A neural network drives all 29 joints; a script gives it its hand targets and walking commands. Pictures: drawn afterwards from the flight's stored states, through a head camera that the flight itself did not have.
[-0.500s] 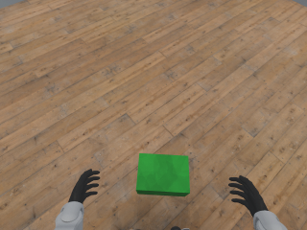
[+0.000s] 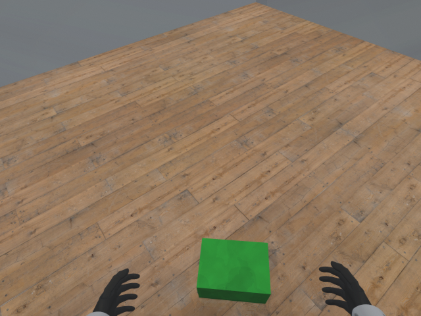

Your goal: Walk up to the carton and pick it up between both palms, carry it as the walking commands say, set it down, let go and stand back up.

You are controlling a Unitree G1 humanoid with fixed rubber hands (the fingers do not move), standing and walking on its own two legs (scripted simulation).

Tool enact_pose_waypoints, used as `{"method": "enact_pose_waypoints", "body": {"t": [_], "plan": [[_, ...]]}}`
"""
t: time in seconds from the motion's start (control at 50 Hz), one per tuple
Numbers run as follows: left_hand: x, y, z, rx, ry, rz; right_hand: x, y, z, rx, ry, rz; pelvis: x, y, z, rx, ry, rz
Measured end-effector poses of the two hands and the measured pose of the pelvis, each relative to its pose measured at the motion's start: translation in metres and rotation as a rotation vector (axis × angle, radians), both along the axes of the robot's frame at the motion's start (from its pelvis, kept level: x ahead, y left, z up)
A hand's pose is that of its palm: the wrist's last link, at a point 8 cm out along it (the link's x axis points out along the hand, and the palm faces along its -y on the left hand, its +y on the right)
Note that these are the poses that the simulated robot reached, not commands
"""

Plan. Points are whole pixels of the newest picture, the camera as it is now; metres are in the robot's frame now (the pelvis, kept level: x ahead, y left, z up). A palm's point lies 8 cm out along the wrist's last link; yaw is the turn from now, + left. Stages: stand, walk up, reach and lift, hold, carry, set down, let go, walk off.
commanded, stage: let go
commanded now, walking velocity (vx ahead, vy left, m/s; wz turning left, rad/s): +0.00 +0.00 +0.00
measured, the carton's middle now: (233, 270) +0.42 -0.04 -0.69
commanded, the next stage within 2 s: stand in 0.12 s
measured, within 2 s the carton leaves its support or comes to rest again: neither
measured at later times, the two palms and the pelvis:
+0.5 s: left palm out of the picture +0.14 +0.28 -0.07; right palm out of the picture +0.15 -0.30 -0.08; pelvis +0.03 -0.01 +0.00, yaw +1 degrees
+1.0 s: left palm out of the picture +0.09 +0.28 -0.09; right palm out of the picture +0.09 -0.30 -0.09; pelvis +0.00 -0.01 +0.01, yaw +1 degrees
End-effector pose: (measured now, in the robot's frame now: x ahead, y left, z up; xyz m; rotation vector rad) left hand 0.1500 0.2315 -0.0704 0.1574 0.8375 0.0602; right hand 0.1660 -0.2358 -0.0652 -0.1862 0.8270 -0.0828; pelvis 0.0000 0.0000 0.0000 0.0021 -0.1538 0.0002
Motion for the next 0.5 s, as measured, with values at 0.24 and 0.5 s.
{"method": "enact_pose_waypoints", "body": {"t": [0.24,0.5], "plan": [[0.003,0.004,-0.008,0.095,-0.009,0.026,-0.004,-0.021,-0.011,-0.065,0.022,-0.024,0.017,-0.011,-0.001,-0.003,0.067,0.002],[-0.012,0.052,-0.004,0.207,0.044,0.109,-0.02,-0.064,-0.015,-0.165,0.069,-0.048,0.028,-0.012,0.003,-0.006,0.116,0.009]]}}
